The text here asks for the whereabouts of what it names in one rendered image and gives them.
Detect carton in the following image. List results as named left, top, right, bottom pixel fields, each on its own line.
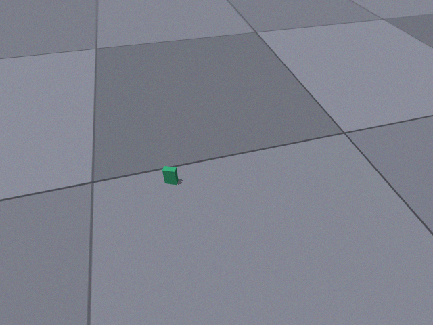
left=162, top=166, right=178, bottom=185

